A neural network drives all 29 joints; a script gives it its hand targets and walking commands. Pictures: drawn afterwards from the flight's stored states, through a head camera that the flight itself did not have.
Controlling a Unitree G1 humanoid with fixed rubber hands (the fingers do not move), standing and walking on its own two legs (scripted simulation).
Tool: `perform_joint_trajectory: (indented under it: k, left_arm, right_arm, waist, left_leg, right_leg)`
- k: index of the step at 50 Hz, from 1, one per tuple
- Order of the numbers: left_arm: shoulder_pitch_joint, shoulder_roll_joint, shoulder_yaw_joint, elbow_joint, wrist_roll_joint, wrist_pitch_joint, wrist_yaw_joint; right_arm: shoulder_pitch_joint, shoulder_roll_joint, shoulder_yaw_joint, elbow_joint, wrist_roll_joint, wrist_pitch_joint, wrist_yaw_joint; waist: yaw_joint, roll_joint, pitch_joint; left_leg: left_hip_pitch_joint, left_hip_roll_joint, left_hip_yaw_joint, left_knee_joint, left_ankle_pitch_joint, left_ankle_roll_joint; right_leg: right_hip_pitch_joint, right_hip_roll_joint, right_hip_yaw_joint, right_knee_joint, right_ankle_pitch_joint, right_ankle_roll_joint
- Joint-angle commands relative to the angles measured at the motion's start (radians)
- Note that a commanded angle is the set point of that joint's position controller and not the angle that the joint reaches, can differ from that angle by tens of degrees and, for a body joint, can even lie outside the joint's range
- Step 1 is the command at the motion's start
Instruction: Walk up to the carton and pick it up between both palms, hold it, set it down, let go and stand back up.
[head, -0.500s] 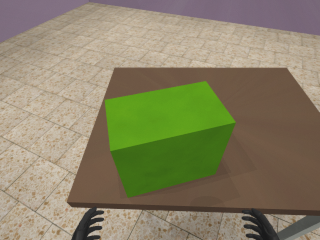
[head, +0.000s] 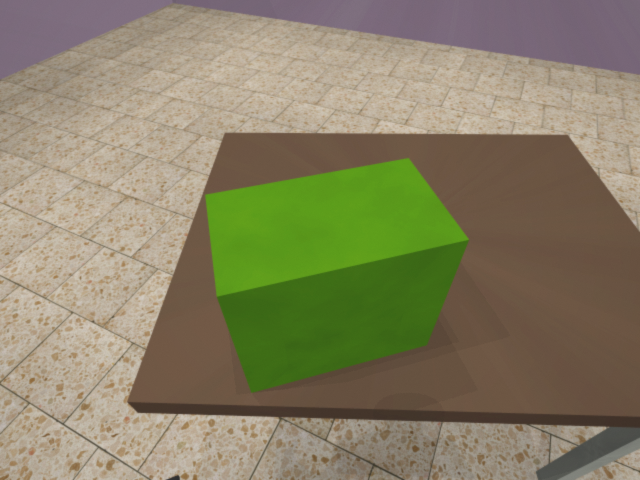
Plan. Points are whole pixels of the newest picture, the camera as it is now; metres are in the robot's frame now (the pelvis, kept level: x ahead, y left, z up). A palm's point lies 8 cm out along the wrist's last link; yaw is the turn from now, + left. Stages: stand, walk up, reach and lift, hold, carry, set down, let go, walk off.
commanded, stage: stand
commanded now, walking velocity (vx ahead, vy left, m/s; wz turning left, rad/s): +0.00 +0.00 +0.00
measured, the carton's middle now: (328, 278) +0.41 +0.02 +0.00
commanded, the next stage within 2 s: none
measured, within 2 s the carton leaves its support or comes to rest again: neither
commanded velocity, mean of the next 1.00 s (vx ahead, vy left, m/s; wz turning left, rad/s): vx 0.00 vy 0.00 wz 0.00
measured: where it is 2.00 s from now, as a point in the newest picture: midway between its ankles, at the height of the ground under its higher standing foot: outside the picture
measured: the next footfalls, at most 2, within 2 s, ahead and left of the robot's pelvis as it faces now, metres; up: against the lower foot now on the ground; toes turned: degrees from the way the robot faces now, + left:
none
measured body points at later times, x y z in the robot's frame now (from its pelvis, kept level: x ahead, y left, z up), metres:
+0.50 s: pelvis -0.02 +0.01 +0.00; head -0.03 +0.02 +0.45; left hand +0.00 +0.26 -0.15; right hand -0.02 -0.24 -0.14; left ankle +0.01 +0.12 -0.74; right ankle -0.02 -0.12 -0.74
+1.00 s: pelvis -0.02 +0.01 +0.00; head -0.02 +0.02 +0.45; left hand -0.04 +0.23 -0.16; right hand -0.06 -0.21 -0.15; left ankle +0.01 +0.12 -0.74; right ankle -0.02 -0.12 -0.74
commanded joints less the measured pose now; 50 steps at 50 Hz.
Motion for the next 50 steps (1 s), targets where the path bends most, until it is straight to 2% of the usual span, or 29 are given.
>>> perform_joint_trajectory:
  k: [1,2,3,4,6,7,9,12,13,14,15,17,19,21,23,26,27,28,30,31,32,36,37,39,40,43,46,49,50]
  left_arm:
    - [-0.021,0.098,0.008,-0.021,-0.002,-0.030,0.008]
    - [0.003,0.123,0.010,0.003,-0.005,-0.029,0.003]
    - [-0.002,0.133,0.014,0.016,-0.003,-0.028,0.007]
    - [0.013,0.126,0.011,0.031,-0.001,-0.025,0.006]
    - [0.030,0.120,0.008,0.074,-0.010,-0.023,0.017]
    - [0.036,0.113,0.007,0.081,-0.015,-0.019,0.022]
    - [0.056,0.115,0.000,0.122,-0.012,-0.015,0.027]
    - [0.068,0.103,-0.007,0.155,-0.018,-0.016,0.029]
    - [0.077,0.103,-0.010,0.174,-0.016,-0.013,0.026]
    - [0.057,0.126,-0.004,0.169,-0.016,-0.012,0.025]
    - [0.065,0.103,-0.012,0.186,-0.017,-0.012,0.026]
    - [0.065,0.120,-0.012,0.208,-0.012,-0.013,0.030]
    - [0.093,0.103,-0.017,0.228,-0.015,-0.011,0.031]
    - [0.063,0.090,-0.023,0.233,-0.020,-0.006,0.033]
    - [0.086,0.099,-0.022,0.257,-0.021,-0.002,0.034]
    - [0.106,0.074,-0.033,0.283,-0.017,-0.006,0.031]
    - [0.109,0.083,-0.035,0.285,-0.023,-0.005,0.034]
    - [0.095,0.096,-0.028,0.296,-0.015,-0.004,0.032]
    - [0.112,0.085,-0.032,0.309,-0.024,-0.004,0.038]
    - [0.115,0.074,-0.037,0.314,-0.020,-0.007,0.042]
    - [0.113,0.063,-0.042,0.319,-0.022,-0.009,0.036]
    - [0.133,0.048,-0.052,0.349,-0.023,-0.003,0.037]
    - [0.113,0.059,-0.048,0.342,-0.015,-0.006,0.039]
    - [0.127,0.063,-0.047,0.355,-0.024,-0.004,0.041]
    - [0.115,0.078,-0.039,0.350,-0.018,0.000,0.040]
    - [0.158,0.024,-0.056,0.371,-0.027,-0.005,0.044]
    - [0.143,0.044,-0.054,0.373,-0.025,-0.008,0.045]
    - [0.157,0.003,-0.064,0.386,-0.025,-0.005,0.051]
    - [0.140,0.018,-0.061,0.381,-0.027,-0.003,0.050]
  right_arm:
    - [0.019,-0.112,-0.029,-0.050,0.006,-0.017,-0.010]
    - [0.034,-0.099,-0.025,-0.042,0.009,-0.016,-0.003]
    - [0.039,-0.103,-0.022,-0.023,0.007,-0.017,-0.005]
    - [0.062,-0.131,-0.030,-0.007,0.006,-0.016,-0.010]
    - [0.080,-0.097,-0.020,0.014,0.006,-0.017,-0.017]
    - [0.086,-0.108,-0.018,0.016,0.007,-0.015,-0.023]
    - [0.096,-0.107,-0.020,0.043,0.009,-0.016,-0.026]
    - [0.117,-0.122,-0.019,0.073,0.012,-0.014,-0.031]
    - [0.139,-0.109,-0.016,0.098,0.016,-0.010,-0.030]
    - [0.131,-0.114,-0.015,0.100,0.020,-0.011,-0.033]
    - [0.117,-0.118,-0.015,0.105,0.017,-0.013,-0.032]
    - [0.124,-0.127,-0.017,0.119,0.019,-0.016,-0.031]
    - [0.126,-0.095,-0.007,0.141,0.016,-0.012,-0.033]
    - [0.167,-0.093,-0.004,0.174,0.017,-0.006,-0.036]
    - [0.139,-0.101,-0.003,0.161,0.021,-0.006,-0.036]
    - [0.149,-0.100,-0.001,0.191,0.024,-0.007,-0.034]
    - [0.135,-0.105,-0.001,0.196,0.029,-0.008,-0.033]
    - [0.162,-0.068,0.012,0.221,0.024,-0.009,-0.032]
    - [0.147,-0.066,0.019,0.226,0.021,-0.008,-0.038]
    - [0.152,-0.076,0.012,0.227,0.028,-0.011,-0.036]
    - [0.149,-0.041,0.024,0.244,0.023,-0.009,-0.037]
    - [0.177,-0.056,0.027,0.271,0.029,-0.005,-0.040]
    - [0.152,-0.054,0.028,0.271,0.024,-0.005,-0.037]
    - [0.170,-0.037,0.036,0.284,0.025,-0.007,-0.038]
    - [0.159,-0.036,0.035,0.287,0.021,-0.006,-0.041]
    - [0.197,-0.025,0.037,0.315,0.030,-0.007,-0.042]
    - [0.181,-0.039,0.031,0.315,0.026,-0.009,-0.045]
    - [0.173,-0.001,0.039,0.334,0.022,-0.007,-0.046]
    - [0.164,-0.019,0.036,0.328,0.024,-0.005,-0.046]
  waist:
    - [-0.010,-0.003,-0.069]
    - [-0.013,0.029,-0.046]
    - [-0.008,0.009,-0.045]
    - [-0.002,0.037,-0.035]
    - [-0.005,0.020,-0.009]
    - [0.003,-0.035,0.006]
    - [-0.005,0.021,0.006]
    - [-0.004,-0.016,0.033]
    - [-0.009,0.017,0.046]
    - [-0.011,0.017,0.039]
    - [-0.002,0.066,0.038]
    - [-0.015,-0.012,0.039]
    - [0.000,0.005,0.069]
    - [-0.015,0.028,0.088]
    - [-0.010,0.010,0.056]
    - [-0.005,0.051,0.050]
    - [0.003,0.030,0.051]
    - [-0.017,0.039,0.052]
    - [-0.002,0.011,0.040]
    - [-0.008,0.006,0.052]
    - [-0.006,0.037,0.047]
    - [-0.013,-0.040,0.093]
    - [-0.011,0.025,0.057]
    - [-0.015,-0.008,0.071]
    - [-0.013,0.019,0.079]
    - [-0.018,0.039,0.058]
    - [-0.021,-0.014,0.048]
    - [-0.015,0.031,0.077]
    - [-0.012,0.007,0.066]
  left_leg:
    - [0.059,0.057,-0.056,-0.043,0.187,0.023]
    - [0.041,0.047,-0.051,-0.063,0.135,0.018]
    - [0.052,0.050,-0.048,-0.078,0.129,0.021]
    - [0.054,0.049,-0.049,-0.075,0.122,0.017]
    - [0.032,0.052,-0.069,-0.099,0.123,0.019]
    - [0.020,0.055,-0.063,-0.101,0.118,0.015]
    - [0.058,0.056,-0.071,-0.112,0.094,0.025]
    - [0.023,0.053,-0.074,-0.136,0.033,0.024]
    - [0.022,0.048,-0.073,-0.139,0.034,0.020]
    - [0.020,0.052,-0.076,-0.152,0.021,0.023]
    - [0.016,0.057,-0.090,-0.158,0.000,0.027]
    - [0.030,0.050,-0.086,-0.154,0.019,0.024]
    - [0.015,0.052,-0.090,-0.162,-0.029,0.027]
    - [-0.011,0.050,-0.087,-0.170,-0.036,0.023]
    - [0.018,0.059,-0.095,-0.175,-0.058,0.025]
    - [-0.003,0.064,-0.119,-0.199,-0.113,0.029]
    - [-0.013,0.051,-0.110,-0.199,-0.122,0.030]
    - [0.006,0.053,-0.101,-0.193,-0.085,0.025]
    - [0.013,0.048,-0.086,-0.173,-0.029,0.025]
    - [0.033,0.047,-0.086,-0.173,-0.015,0.025]
    - [0.016,0.047,-0.091,-0.169,-0.008,0.028]
    - [0.018,0.052,-0.088,-0.156,-0.022,0.025]
    - [0.010,0.050,-0.093,-0.153,-0.031,0.032]
    - [0.017,0.042,-0.082,-0.154,-0.020,0.027]
    - [0.022,0.044,-0.078,-0.148,-0.010,0.023]
    - [0.018,0.045,-0.083,-0.152,-0.011,0.027]
    - [0.014,0.048,-0.098,-0.145,-0.004,0.035]
    - [0.011,0.045,-0.079,-0.138,0.025,0.031]
    - [0.009,0.049,-0.085,-0.141,0.041,0.028]
  right_leg:
    - [-0.016,-0.093,0.075,-0.086,0.200,-0.016]
    - [-0.017,-0.094,0.077,-0.094,0.174,-0.012]
    - [-0.019,-0.101,0.082,-0.099,0.149,-0.018]
    - [-0.035,-0.096,0.081,-0.097,0.146,-0.015]
    - [-0.019,-0.091,0.072,-0.109,0.122,-0.017]
    - [-0.036,-0.090,0.074,-0.117,0.109,-0.017]
    - [-0.047,-0.093,0.081,-0.123,0.109,-0.019]
    - [-0.039,-0.084,0.077,-0.132,0.069,-0.015]
    - [-0.055,-0.088,0.078,-0.133,0.076,-0.017]
    - [-0.050,-0.085,0.075,-0.131,0.079,-0.018]
    - [-0.045,-0.085,0.070,-0.126,0.088,-0.019]
    - [-0.049,-0.081,0.069,-0.130,0.078,-0.017]
    - [-0.075,-0.080,0.070,-0.135,0.047,-0.021]
    - [-0.070,-0.088,0.076,-0.138,0.040,-0.018]
    - [-0.086,-0.073,0.069,-0.132,0.026,-0.016]
    - [-0.066,-0.078,0.063,-0.119,0.034,-0.008]
    - [-0.065,-0.072,0.060,-0.123,0.027,-0.012]
    - [-0.064,-0.083,0.068,-0.125,0.030,-0.011]
    - [-0.061,-0.084,0.077,-0.131,0.046,-0.012]
    - [-0.083,-0.080,0.073,-0.133,0.052,-0.013]
    - [-0.063,-0.086,0.066,-0.122,0.064,-0.012]
    - [-0.112,-0.079,0.076,-0.134,0.032,-0.011]
    - [-0.074,-0.088,0.073,-0.126,0.062,-0.011]
    - [-0.086,-0.081,0.067,-0.127,0.039,-0.009]
    - [-0.097,-0.084,0.073,-0.133,0.033,-0.013]
    - [-0.058,-0.085,0.068,-0.109,0.064,-0.006]
    - [-0.064,-0.081,0.062,-0.119,0.049,-0.008]
    - [-0.076,-0.089,0.072,-0.114,0.074,-0.014]
    - [-0.075,-0.087,0.064,-0.119,0.083,-0.015]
